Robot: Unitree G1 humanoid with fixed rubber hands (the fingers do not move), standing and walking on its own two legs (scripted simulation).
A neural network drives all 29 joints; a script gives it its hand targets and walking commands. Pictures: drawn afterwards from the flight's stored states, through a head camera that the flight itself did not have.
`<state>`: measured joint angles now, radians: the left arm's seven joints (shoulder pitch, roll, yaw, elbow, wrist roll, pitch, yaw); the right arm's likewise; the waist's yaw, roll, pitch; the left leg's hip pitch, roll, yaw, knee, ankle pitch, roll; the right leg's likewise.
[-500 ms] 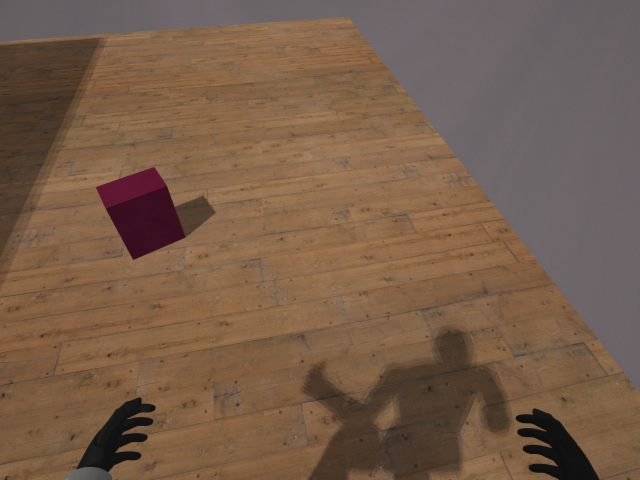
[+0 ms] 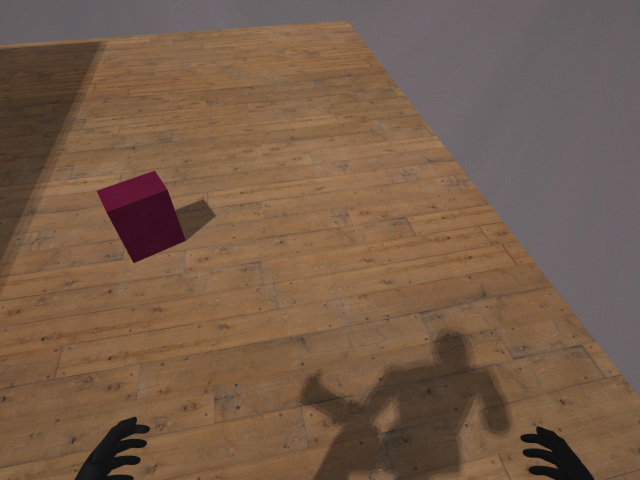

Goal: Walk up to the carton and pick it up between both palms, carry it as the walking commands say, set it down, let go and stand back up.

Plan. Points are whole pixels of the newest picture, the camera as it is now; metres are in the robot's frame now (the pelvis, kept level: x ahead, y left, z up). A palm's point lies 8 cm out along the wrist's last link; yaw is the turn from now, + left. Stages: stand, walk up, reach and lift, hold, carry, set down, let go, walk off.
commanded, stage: stand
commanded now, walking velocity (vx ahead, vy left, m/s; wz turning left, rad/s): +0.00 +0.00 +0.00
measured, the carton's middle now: (144, 217) +1.20 +0.77 -0.63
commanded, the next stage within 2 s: walk up in 1.76 s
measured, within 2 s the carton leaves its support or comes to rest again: neither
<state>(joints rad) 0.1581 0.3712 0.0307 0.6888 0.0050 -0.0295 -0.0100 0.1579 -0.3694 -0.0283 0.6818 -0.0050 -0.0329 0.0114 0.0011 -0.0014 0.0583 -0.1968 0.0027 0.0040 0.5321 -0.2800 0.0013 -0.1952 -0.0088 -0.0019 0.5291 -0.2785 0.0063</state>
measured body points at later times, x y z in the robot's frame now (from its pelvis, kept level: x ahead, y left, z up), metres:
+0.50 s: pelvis +0.00 +0.00 +0.01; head +0.00 +0.00 +0.46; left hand +0.14 +0.31 -0.09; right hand +0.14 -0.30 -0.08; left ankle +0.01 +0.12 -0.73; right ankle +0.01 -0.12 -0.73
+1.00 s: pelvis +0.00 +0.00 +0.01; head +0.00 +0.00 +0.46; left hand +0.11 +0.31 -0.10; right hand +0.12 -0.31 -0.10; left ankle +0.01 +0.12 -0.73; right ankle +0.01 -0.12 -0.73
